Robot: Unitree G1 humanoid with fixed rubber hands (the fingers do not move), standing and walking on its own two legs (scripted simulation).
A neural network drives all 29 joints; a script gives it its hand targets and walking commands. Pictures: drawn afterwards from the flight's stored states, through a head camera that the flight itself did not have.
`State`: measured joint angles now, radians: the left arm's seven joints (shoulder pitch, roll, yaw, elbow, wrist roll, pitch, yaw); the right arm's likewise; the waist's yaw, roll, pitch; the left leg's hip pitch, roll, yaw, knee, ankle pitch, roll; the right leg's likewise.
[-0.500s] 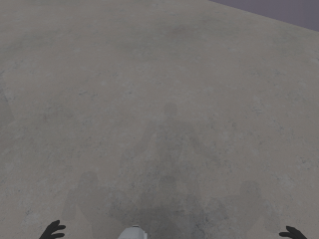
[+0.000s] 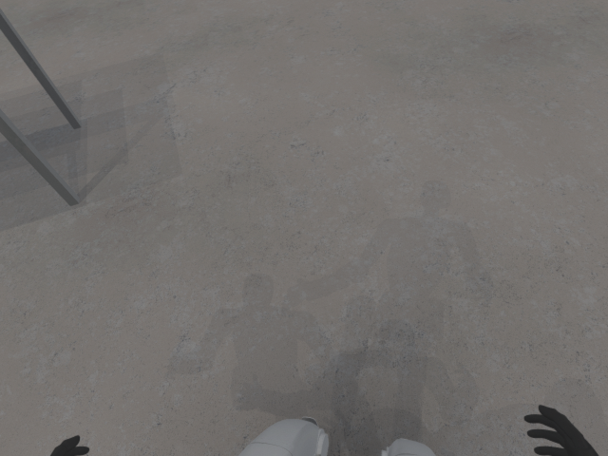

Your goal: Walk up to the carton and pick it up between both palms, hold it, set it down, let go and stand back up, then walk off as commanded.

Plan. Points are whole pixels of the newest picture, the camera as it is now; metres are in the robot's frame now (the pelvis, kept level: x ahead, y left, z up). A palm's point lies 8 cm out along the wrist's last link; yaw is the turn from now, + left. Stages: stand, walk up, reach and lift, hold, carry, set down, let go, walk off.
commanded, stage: walk up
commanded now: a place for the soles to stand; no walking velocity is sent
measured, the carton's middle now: out of the picture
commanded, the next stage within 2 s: none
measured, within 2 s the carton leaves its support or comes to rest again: neither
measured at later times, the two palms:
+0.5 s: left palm out of the picture +0.08 +0.52 -0.09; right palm (413, 365) +0.25 -0.13 -0.09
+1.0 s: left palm out of the picture +0.03 +0.66 -0.10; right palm (275, 296) +0.37 +0.08 -0.11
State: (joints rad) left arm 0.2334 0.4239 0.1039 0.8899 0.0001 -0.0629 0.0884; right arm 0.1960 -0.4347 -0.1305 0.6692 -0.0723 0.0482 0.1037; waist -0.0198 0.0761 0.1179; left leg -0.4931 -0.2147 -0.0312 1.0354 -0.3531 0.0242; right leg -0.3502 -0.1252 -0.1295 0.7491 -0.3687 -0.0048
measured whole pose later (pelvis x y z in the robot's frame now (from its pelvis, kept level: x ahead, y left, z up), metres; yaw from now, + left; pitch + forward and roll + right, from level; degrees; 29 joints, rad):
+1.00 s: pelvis +0.12 +0.33 -0.02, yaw +26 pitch -4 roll -1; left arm 0.28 0.43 0.08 0.89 0.00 -0.10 0.06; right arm 0.18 -0.44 -0.13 0.76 -0.04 0.00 0.11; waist -0.02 0.06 0.12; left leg -0.49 -0.06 -0.01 0.91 -0.36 0.06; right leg -0.39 -0.16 -0.03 1.21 -0.52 -0.02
